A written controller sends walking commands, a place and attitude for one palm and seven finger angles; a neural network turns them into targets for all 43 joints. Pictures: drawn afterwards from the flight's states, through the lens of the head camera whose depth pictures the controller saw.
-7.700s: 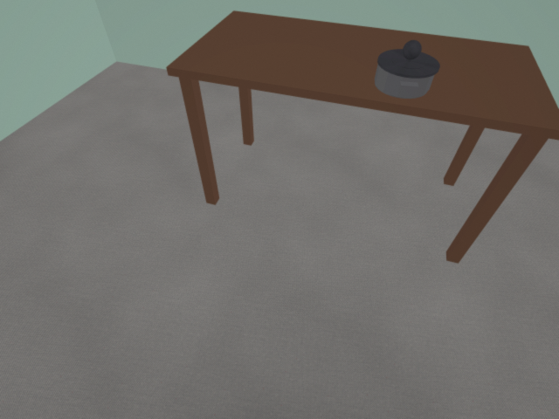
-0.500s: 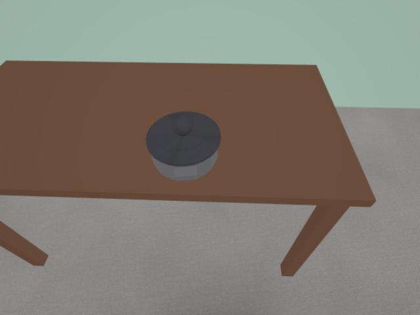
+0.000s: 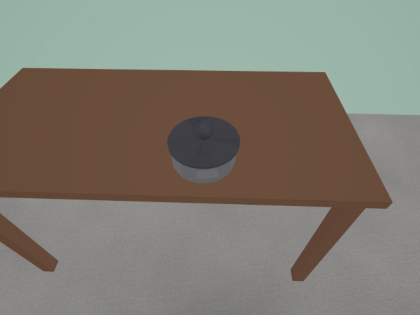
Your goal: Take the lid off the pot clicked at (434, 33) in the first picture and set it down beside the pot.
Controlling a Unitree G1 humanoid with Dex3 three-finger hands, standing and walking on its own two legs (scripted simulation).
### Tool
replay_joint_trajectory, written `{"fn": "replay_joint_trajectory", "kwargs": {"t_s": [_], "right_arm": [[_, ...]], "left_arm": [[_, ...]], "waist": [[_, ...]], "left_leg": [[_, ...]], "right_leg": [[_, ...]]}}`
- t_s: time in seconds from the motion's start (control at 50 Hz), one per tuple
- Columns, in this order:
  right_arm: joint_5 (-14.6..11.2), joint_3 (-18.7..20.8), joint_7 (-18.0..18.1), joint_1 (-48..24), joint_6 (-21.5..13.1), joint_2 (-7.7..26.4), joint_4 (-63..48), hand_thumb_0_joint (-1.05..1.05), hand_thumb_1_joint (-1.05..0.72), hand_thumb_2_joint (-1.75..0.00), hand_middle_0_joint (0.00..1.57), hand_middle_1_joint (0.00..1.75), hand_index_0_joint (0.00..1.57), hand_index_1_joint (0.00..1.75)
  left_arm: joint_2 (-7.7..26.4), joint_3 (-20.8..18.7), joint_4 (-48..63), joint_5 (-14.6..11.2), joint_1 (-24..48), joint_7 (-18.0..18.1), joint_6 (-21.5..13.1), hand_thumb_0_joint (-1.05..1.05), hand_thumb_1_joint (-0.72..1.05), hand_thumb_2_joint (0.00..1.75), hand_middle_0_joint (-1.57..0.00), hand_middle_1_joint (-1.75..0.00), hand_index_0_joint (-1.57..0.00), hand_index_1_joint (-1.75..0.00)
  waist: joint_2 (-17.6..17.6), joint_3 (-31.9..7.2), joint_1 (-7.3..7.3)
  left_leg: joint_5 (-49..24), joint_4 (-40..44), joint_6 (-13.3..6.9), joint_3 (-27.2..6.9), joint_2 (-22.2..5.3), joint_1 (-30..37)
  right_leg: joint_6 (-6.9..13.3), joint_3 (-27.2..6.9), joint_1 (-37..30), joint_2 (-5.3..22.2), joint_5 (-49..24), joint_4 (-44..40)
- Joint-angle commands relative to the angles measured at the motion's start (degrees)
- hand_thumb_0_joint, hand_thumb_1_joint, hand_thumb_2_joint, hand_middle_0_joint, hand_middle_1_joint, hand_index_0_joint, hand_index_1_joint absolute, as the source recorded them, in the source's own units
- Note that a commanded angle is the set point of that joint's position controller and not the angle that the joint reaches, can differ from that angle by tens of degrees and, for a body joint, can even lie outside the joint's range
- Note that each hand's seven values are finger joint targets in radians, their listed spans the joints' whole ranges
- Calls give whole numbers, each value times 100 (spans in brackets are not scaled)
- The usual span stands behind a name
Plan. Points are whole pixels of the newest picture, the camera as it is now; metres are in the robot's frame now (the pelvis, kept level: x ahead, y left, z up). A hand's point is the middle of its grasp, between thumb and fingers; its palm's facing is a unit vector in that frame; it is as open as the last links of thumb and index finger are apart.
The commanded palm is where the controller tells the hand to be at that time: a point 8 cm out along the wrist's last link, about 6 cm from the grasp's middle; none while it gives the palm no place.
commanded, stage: come to a stop and stand still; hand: left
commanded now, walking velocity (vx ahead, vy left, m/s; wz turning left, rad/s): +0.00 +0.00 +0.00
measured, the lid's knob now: (203, 128) +0.53 +0.05 +0.06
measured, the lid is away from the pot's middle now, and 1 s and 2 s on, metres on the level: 0.00 0.00 0.00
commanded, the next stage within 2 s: look again from close up in 0.66 s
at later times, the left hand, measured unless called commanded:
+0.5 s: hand out of the picture +0.04 +0.17 -0.17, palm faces +0.02 -0.98 -0.20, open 7.3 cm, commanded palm none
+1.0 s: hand out of the picture +0.05 +0.15 -0.17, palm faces +0.02 -0.98 -0.18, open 7.3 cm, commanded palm none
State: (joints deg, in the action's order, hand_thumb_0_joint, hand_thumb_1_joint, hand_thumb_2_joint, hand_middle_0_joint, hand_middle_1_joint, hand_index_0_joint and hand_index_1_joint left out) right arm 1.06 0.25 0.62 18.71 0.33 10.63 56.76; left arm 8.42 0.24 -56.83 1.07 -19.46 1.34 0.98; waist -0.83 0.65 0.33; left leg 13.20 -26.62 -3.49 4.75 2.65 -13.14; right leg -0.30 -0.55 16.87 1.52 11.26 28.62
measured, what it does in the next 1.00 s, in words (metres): shifts its weight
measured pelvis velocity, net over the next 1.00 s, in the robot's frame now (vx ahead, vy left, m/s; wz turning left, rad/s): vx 0.05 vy -0.02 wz -0.01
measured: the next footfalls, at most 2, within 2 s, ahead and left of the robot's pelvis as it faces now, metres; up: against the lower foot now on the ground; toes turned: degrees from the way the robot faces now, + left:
none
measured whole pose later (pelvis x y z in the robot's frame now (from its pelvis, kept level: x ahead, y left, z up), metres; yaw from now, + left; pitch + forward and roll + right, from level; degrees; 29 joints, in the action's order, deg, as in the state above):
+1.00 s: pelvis +0.05 -0.02 +0.00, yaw +0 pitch +0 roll +0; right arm 0.7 -0.5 1.8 16.8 -1.5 7.9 64.4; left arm 8.2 0.9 -62.5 0.5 -17.7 2.2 -0.6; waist 0.0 1.0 0.2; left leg 16.4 -23.6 -1.7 4.0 0.7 -6.9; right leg 0.7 0.1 10.5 -0.6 14.2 25.1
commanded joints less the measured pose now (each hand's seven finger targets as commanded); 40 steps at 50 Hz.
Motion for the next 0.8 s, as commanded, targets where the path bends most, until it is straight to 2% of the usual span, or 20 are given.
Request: {"fn": "replay_joint_trajectory", "kwargs": {"t_s": [0.0, 0.06, 0.08, 0.12, 0.22, 0.26, 0.4, 0.44, 0.52, 0.56, 0.7, 0.78], "right_arm": [[-38, 98, 53, -29, -175, 525, -269, 0, -90, -90, 20, 30, 20, 30], [-46, 81, 63, 57, -192, 473, -116, 0, -90, -90, 20, 30, 20, 30], [-45, 78, 67, 73, -188, 427, -68, 0, -90, -90, 20, 30, 20, 30], [-53, 67, 77, 128, -207, 416, 2, 0, -90, -90, 20, 30, 20, 30], [-60, 56, 95, 167, -207, 345, 147, 0, -90, -90, 20, 30, 20, 30], [-63, 46, 105, 200, -224, 329, 192, 0, -90, -90, 20, 30, 20, 30], [-65, 47, 122, 147, -222, 308, 329, 0, -90, -90, 20, 30, 20, 30], [-62, 42, 126, 162, -234, 306, 355, 0, -90, -90, 20, 30, 20, 30], [-63, 43, 136, 117, -226, 319, 394, 0, -90, -90, 20, 30, 20, 30], [-65, 39, 141, 144, -239, 317, 429, 0, -90, -90, 20, 30, 20, 30], [-67, 29, 146, 102, -228, 321, 485, 0, -90, -90, 20, 30, 20, 30], [-71, 30, 144, 133, -222, 269, 527, 0, -90, -90, 20, 30, 20, 30]], "left_arm": [[622, -121, 136, -3, -148, 60, -144, 0, 90, 90, -20, -30, -20, -30], [604, -93, 15, -12, -149, 69, -163, 0, 90, 90, -20, -30, -20, -30], [621, -103, -10, -13, -131, 67, -162, 0, 90, 90, -20, -30, -20, -30], [586, -87, -54, -15, -114, 77, -174, 0, 90, 90, -20, -30, -20, -30], [561, -70, -151, -25, -83, 87, -186, 0, 90, 90, -20, -30, -20, -30], [560, -66, -185, -33, -81, 94, -204, 0, 90, 90, -20, -30, -20, -30], [554, -53, -259, -39, -61, 99, -212, 0, 90, 90, -20, -30, -20, -30], [563, -50, -275, -42, -74, 103, -225, 0, 90, 90, -20, -30, -20, -30], [560, -43, -309, -46, -82, 104, -227, 0, 90, 90, -20, -30, -20, -30], [572, -42, -321, -44, -85, 106, -237, 0, 90, 90, -20, -30, -20, -30], [569, -24, -371, -50, -124, 104, -229, 0, 90, 90, -20, -30, -20, -30], [576, -23, -391, -55, -134, 103, -243, 0, 90, 90, -20, -30, -20, -30]], "waist": [[-69, 226, 42], [-131, 188, 22], [0, 207, 31], [47, 172, 12], [52, 249, -17], [81, 137, -35], [122, 209, -36], [115, 116, -46], [50, 178, -41], [33, 69, -50], [44, 215, -22], [211, 230, -22]], "left_leg": [[961, 1167, 76, -1146, -934, -435], [709, 1080, 93, -1048, -899, -301], [635, 1052, 85, -1036, -909, -283], [314, 949, 97, -964, -887, -189], [-7, 821, 120, -846, -863, -22], [-300, 752, 123, -810, -859, 118], [-623, 682, 135, -751, -872, 279], [-780, 654, 142, -751, -869, 377], [-822, 653, 150, -726, -883, 435], [-955, 649, 152, -715, -899, 515], [-904, 663, 149, -683, -913, 505], [-784, 681, 146, -686, -907, 479]], "right_leg": [[291, -339, -246, 302, 269, -396], [291, -372, -285, 345, 96, -436], [295, -355, -294, 347, 66, -467], [293, -401, -320, 386, -103, -469], [297, -484, -239, 409, -239, -533], [300, -506, -308, 431, -442, -525], [298, -498, -317, 450, -690, -565], [302, -506, -385, 458, -834, -545], [312, -524, -373, 465, -887, -588], [313, -513, -459, 462, -986, -570], [308, -502, -437, 461, -963, -631], [322, -497, -492, 467, -975, -683]]}}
